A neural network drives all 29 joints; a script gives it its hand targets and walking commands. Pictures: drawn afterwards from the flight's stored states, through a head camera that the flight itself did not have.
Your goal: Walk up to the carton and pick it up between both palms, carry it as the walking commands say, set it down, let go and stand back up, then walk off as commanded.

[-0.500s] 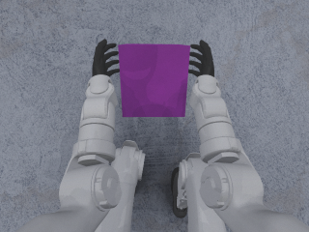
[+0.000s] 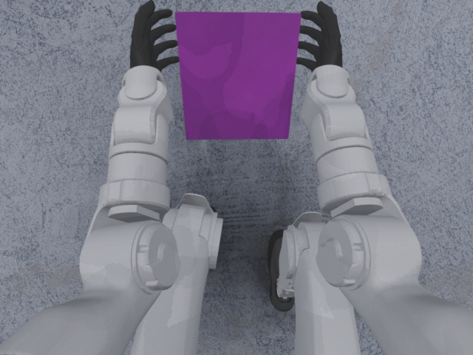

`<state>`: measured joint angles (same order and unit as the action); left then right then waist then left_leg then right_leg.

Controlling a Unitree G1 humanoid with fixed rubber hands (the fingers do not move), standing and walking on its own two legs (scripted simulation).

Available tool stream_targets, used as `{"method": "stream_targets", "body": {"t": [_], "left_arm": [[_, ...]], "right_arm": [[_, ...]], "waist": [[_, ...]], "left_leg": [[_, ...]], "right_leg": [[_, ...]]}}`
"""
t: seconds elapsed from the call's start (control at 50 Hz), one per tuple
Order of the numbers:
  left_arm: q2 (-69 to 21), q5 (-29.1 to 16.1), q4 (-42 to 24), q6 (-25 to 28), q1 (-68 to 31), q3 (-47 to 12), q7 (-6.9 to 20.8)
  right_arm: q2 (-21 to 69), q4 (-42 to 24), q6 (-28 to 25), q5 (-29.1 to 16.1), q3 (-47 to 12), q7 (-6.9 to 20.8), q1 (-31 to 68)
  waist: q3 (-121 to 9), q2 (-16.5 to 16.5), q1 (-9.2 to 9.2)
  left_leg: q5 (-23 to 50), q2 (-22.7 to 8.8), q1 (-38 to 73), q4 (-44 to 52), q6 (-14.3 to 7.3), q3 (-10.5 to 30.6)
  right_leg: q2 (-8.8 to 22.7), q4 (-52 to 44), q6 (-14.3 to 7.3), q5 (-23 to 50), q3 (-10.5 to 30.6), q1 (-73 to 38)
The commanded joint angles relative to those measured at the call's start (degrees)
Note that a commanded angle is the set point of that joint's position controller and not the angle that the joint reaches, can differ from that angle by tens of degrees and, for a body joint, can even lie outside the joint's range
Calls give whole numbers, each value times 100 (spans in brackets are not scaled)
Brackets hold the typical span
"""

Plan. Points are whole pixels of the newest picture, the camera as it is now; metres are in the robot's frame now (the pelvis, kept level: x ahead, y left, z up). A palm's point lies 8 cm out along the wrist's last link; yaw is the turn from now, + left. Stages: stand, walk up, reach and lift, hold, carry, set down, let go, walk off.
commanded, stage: set down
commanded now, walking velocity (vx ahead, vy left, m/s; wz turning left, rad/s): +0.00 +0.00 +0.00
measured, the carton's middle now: (235, 70) +0.54 +0.08 -0.22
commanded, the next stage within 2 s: none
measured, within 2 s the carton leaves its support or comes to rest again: neither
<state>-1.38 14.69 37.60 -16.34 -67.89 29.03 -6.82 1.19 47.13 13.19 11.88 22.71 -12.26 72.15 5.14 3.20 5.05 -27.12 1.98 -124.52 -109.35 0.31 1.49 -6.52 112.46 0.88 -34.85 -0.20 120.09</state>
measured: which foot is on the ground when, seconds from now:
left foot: down 0.00-1.00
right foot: down 0.00-1.00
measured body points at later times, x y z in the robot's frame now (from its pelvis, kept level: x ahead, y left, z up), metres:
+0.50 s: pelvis +0.00 +0.00 -0.05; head +0.36 +0.04 +0.21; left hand +0.53 +0.22 -0.20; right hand +0.56 -0.03 -0.22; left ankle +0.12 +0.12 -0.41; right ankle +0.09 -0.11 -0.41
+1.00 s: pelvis +0.00 +0.00 -0.07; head +0.37 +0.02 +0.18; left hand +0.54 +0.23 -0.23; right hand +0.57 -0.03 -0.24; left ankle +0.12 +0.12 -0.41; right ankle +0.09 -0.11 -0.41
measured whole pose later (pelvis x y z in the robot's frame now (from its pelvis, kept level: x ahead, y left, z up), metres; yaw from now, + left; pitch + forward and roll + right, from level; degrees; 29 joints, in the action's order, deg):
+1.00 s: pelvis +0.00 +0.00 -0.07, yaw +0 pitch +37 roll +0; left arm 12.2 8.4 51.5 -13.7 -83.4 28.8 0.6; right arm -3.4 53.1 12.1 10.8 21.0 -7.7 86.1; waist 21.8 1.2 6.7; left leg -30.6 0.8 -129.4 -123.2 0.4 -0.1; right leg -8.6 127.2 1.2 -38.4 0.4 125.7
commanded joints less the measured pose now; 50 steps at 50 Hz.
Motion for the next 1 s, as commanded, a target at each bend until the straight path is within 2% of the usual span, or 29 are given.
{"method": "stream_targets", "body": {"t": [0.0, 0.32, 0.38, 0.48, 0.54, 0.6, 0.76, 0.98], "left_arm": [[-4800, -714, 311, 125, -3489, -2838, 1538], [-4370, -1028, 475, 197, -4080, -2917, 1677], [-4429, -1141, 664, 221, -4053, -2852, 1716], [-4410, -1184, 1002, 201, -4027, -2711, 1840], [-4364, -1256, 1076, 218, -4098, -2630, 1905], [-4250, -1265, 1303, 234, -4025, -2490, 1981], [-4116, -1275, 1527, 202, -3999, -2342, 2158], [-3805, -1060, 1892, 129, -3791, -1991, 2222]], "right_arm": [[5114, 114, -134, -591, -2447, 1522, 3420], [4759, 127, -204, -1009, -2690, 1552, 4134], [4665, 85, -246, -1048, -2697, 1534, 4341], [4443, 239, -283, -972, -2510, 1538, 4424], [4361, 247, -305, -959, -2493, 1554, 4547], [4269, 438, -302, -888, -2402, 1557, 4416], [4272, 698, -215, -652, -2183, 1584, 3998], [3942, 921, -98, -354, -1836, 1650, 3668]], "waist": [[-6526, -150, 280], [-6228, -80, 388], [-6045, -14, 354], [-5503, 10, 249], [-5180, 142, 319], [-4701, 310, 300], [-4207, 334, 234], [-3576, 338, 146]], "left_leg": [[1788, 731, 4555, 594, 164, -391], [1995, 630, 4312, -98, 138, -430], [2055, 616, 4222, -239, 123, -423], [1951, 577, 3871, -430, 107, -416], [1903, 559, 3573, -525, 77, -397], [1836, 539, 3256, -628, 49, -378], [1681, 500, 2872, -719, 41, -373], [1234, 451, 2552, -689, 20, -330]], "right_leg": [[-745, -909, -38, 1273, -198, -2079], [-681, -235, -33, 1355, -235, -1816], [-668, -131, -44, 1376, -242, -1759], [-643, 22, -73, 1347, -240, -1675], [-630, 137, -90, 1365, -212, -1698], [-606, 206, -84, 1391, -174, -1654], [-566, 262, -124, 1380, -126, -1642], [-507, 241, -129, 1040, -118, -1447]]}}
